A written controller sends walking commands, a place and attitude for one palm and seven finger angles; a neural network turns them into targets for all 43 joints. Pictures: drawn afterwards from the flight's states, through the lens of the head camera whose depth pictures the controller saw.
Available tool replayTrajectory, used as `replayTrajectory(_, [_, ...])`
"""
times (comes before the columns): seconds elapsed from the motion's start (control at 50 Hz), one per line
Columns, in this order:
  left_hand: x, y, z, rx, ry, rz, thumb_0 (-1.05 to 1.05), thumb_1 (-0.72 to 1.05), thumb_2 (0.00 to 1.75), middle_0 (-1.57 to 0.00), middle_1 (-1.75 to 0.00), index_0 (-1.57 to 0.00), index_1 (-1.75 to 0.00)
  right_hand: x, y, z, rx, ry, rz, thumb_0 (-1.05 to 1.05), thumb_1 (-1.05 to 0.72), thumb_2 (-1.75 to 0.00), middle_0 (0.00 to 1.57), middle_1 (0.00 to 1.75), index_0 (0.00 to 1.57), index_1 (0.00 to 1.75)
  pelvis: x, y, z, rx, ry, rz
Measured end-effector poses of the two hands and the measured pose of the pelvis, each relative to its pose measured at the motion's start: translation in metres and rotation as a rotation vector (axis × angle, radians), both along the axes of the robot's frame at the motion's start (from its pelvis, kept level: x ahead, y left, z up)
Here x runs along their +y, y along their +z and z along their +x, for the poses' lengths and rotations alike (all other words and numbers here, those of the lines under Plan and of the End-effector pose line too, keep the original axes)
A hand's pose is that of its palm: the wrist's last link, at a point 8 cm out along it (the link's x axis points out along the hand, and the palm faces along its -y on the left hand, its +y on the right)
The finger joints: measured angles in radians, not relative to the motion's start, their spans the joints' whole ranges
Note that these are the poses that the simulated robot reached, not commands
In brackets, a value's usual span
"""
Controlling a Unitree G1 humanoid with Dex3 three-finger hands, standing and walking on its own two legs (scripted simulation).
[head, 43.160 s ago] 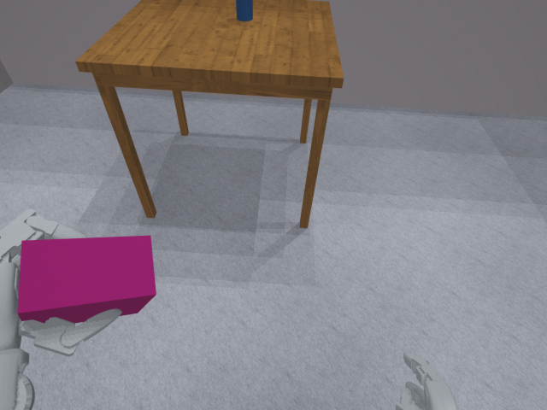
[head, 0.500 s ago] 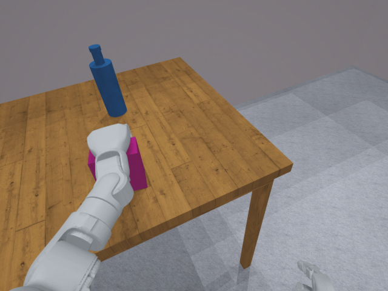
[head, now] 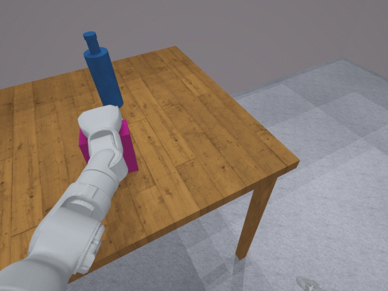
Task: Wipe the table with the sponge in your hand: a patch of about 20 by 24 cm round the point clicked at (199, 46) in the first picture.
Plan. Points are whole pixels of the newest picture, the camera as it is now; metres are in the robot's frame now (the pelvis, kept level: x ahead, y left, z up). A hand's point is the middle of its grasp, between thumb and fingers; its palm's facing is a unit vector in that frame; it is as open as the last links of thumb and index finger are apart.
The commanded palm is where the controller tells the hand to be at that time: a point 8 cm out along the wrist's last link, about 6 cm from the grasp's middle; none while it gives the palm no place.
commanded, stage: wipe forward along the third lane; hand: left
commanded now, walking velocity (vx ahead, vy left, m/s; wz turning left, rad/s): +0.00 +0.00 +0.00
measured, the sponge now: (112, 155) +0.42 +0.22 +0.05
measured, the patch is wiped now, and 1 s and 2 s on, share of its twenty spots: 1.00 1.00 1.00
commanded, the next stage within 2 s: wipe back along the third lane in 0.44 s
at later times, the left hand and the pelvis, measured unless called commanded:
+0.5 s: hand (107, 125) +0.48 +0.23 +0.09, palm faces -0.07 -0.03 -1.00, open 10.4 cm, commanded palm +0.46 +0.22 +0.14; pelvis +0.01 +0.01 +0.00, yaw -1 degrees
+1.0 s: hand (112, 134) +0.44 +0.21 +0.09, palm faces -0.01 -0.05 -1.00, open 10.4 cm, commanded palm +0.41 +0.20 +0.14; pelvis +0.02 +0.01 +0.00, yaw +0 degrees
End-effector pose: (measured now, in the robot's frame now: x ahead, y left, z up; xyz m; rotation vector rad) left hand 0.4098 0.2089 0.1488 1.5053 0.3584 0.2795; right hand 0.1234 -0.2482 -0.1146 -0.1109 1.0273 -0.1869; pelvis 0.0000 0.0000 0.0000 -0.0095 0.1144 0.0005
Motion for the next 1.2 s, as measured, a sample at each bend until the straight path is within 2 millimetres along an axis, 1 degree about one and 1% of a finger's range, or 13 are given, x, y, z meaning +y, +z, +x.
replayTrajectory(0.24, [0.01, 0.001, 0.026, 0.014, 0.018, 0.009, 0.0, -0.55, 1.05, -0.7, -1.33, -0.72, -1.34, 0.009, -0.007, -0.021, 0.071, -0.021, 0.004, 0.01, -0.9, -0.9, 0.2, 0.3, 0.2, 0.3, 0.008, -0.001, 0.003, 0.039, -0.001, -0.006])
replayTrajectory(0.46, [0.017, 0.001, 0.048, 0.035, 0.028, 0.02, 0.0, -0.55, 1.05, -0.7, -1.33, -0.73, -1.34, 0.001, -0.012, -0.048, 0.145, -0.063, -0.012, 0.01, -0.9, -0.9, 0.2, 0.3, 0.2, 0.3, 0.01, -0.002, 0.009, 0.075, -0.006, -0.012])
replayTrajectory(0.58, [0.019, -0.001, 0.053, 0.033, 0.028, 0.015, 0.0, -0.55, 1.05, -0.7, -1.33, -0.73, -1.34, -0.005, -0.013, -0.06, 0.177, -0.082, -0.021, 0.01, -0.9, -0.9, 0.2, 0.3, 0.2, 0.3, 0.009, -0.002, 0.012, 0.085, -0.012, -0.014])
replayTrajectory(0.68, [0.018, -0.002, 0.05, 0.013, 0.013, 0.022, 0.0, -0.55, 1.05, -0.69, -1.34, -0.72, -1.35, -0.006, -0.012, -0.06, 0.177, -0.089, -0.016, 0.01, -0.9, -0.9, 0.2, 0.3, 0.2, 0.3, 0.009, -0.001, 0.015, 0.081, -0.019, -0.015])
replayTrajectory(0.74, [0.016, -0.002, 0.044, 0.001, 0.005, 0.028, 0.0, -0.54, 1.05, -0.68, -1.35, -0.71, -1.36, -0.005, -0.012, -0.053, 0.164, -0.083, -0.007, 0.01, -0.9, -0.9, 0.2, 0.3, 0.2, 0.3, 0.01, -0.001, 0.016, 0.07, -0.017, -0.015])
replayTrajectory(0.8, [0.014, -0.002, 0.038, -0.01, 0.006, 0.017, 0.0, -0.54, 1.05, -0.67, -1.35, -0.7, -1.36, -0.002, -0.011, -0.041, 0.137, -0.068, 0.003, 0.01, -0.91, -0.9, 0.2, 0.3, 0.2, 0.3, 0.01, 0.0, 0.017, 0.06, -0.015, -0.014])
replayTrajectory(0.92, [0.005, -0.002, 0.025, -0.02, 0.003, 0.015, 0.0, -0.53, 1.05, -0.67, -1.36, -0.7, -1.37, 0.008, -0.007, -0.003, 0.055, -0.019, 0.029, 0.01, -0.91, -0.9, 0.2, 0.3, 0.2, 0.3, 0.01, 0.0, 0.017, 0.04, -0.006, -0.011])
replayTrajectory(1.06, [-0.005, -0.001, 0.01, -0.031, 0.008, 0.004, -0.01, -0.53, 1.05, -0.66, -1.36, -0.69, -1.37, 0.022, 0.005, 0.042, -0.046, 0.046, 0.053, 0.01, -0.91, -0.9, 0.2, 0.3, 0.2, 0.3, 0.008, 0.001, 0.016, 0.018, 0.004, -0.006])
replayTrajectory(1.12, [-0.007, -0.001, 0.005, -0.031, 0.016, -0.001, -0.01, -0.53, 1.05, -0.67, -1.36, -0.69, -1.37, 0.026, 0.01, 0.056, -0.076, 0.068, 0.059, 0.01, -0.91, -0.9, 0.2, 0.3, 0.2, 0.3, 0.006, 0.001, 0.016, 0.01, 0.007, -0.003])
replayTrajectory(1.2, [-0.012, -0.001, -0.001, -0.031, 0.015, 0.0, -0.01, -0.53, 1.05, -0.67, -1.36, -0.7, -1.37, 0.028, 0.015, 0.068, -0.102, 0.089, 0.065, 0.01, -0.9, -0.9, 0.2, 0.3, 0.2, 0.3, 0.004, 0.001, 0.017, 0.001, 0.01, -0.001])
